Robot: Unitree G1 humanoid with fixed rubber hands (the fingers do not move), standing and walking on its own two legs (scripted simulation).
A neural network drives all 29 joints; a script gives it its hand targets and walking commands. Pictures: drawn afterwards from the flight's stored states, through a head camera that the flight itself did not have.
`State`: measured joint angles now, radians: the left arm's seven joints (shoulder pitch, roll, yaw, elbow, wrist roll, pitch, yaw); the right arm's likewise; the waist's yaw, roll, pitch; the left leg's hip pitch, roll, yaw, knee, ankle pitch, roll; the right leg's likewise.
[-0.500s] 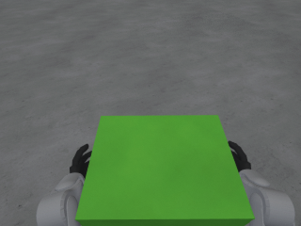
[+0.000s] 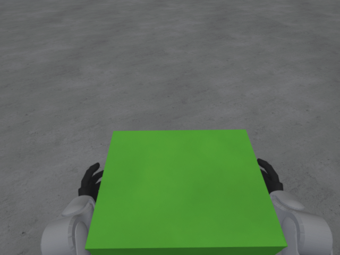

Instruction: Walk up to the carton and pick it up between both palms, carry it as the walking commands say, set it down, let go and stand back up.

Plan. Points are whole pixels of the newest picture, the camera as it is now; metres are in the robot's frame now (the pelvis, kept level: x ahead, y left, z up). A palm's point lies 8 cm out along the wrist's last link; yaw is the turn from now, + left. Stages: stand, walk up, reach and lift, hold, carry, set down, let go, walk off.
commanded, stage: carry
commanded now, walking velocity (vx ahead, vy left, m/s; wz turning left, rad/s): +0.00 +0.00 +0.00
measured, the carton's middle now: (179, 210) +0.24 +0.00 +0.02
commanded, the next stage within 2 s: hold in 1.74 s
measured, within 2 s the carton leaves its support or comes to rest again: neither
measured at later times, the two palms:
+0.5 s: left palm (94, 197) +0.25 +0.18 +0.07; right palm (267, 192) +0.25 -0.19 +0.07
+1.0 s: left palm (97, 193) +0.27 +0.18 +0.06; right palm (264, 188) +0.26 -0.19 +0.06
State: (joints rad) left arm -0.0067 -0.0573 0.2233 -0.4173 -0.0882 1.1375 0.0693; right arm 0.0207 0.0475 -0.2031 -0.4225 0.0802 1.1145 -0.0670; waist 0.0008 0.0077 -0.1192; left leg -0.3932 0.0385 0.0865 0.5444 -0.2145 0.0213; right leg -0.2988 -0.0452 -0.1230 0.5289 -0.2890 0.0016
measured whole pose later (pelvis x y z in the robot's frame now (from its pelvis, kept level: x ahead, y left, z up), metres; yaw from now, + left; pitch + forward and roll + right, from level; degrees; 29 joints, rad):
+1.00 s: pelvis +0.01 +0.00 +0.00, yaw +0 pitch +4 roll +0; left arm -0.05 -0.03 0.21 -0.20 -0.04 0.97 0.02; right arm -0.02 0.02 -0.19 -0.20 0.03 0.95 -0.01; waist 0.00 0.00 -0.12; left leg -0.38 0.03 0.08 0.53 -0.23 0.02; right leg -0.28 -0.05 -0.13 0.52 -0.30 0.00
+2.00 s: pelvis +0.00 -0.01 +0.01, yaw -3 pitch -2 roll +0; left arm 0.07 0.06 0.08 -0.12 0.01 0.72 -0.01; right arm 0.06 -0.09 -0.03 -0.06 -0.01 0.69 0.01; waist 0.06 -0.01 0.04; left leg -0.18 0.05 0.13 0.35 -0.14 0.01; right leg -0.12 -0.01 -0.06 0.35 -0.20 -0.01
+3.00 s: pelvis +0.01 -0.01 +0.01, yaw -3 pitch -4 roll +0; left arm -0.23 -0.04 0.30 0.33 0.20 0.60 -0.13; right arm -0.25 0.02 -0.31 0.40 -0.18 0.57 0.16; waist 0.03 -0.03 0.05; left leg -0.15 0.01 0.06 0.39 -0.17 0.01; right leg -0.10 0.00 -0.02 0.42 -0.25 -0.01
